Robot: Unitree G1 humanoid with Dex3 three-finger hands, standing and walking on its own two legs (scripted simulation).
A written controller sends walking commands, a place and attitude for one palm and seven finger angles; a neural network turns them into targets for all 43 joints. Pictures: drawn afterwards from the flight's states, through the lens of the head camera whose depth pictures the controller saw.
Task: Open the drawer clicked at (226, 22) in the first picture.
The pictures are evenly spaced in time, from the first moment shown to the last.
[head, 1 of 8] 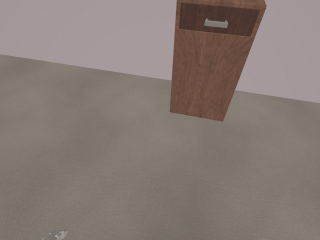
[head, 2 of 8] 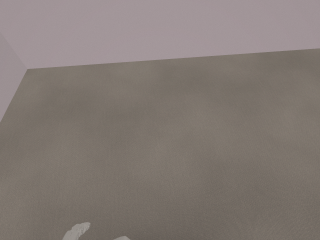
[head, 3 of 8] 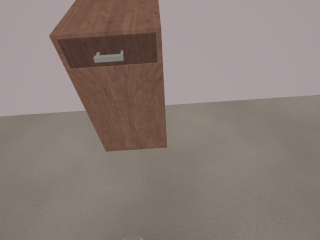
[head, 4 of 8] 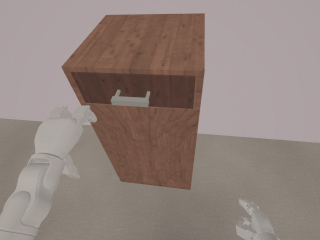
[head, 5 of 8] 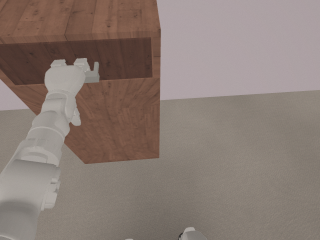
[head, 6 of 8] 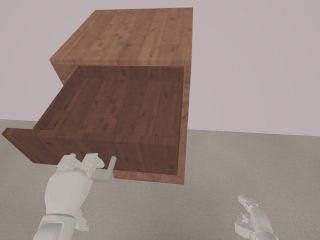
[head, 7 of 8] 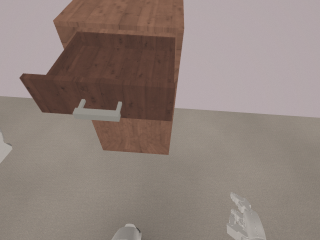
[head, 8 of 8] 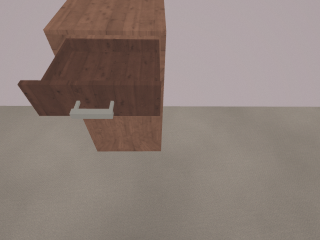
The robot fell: no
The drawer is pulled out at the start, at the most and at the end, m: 0.00 0.30 0.29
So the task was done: yes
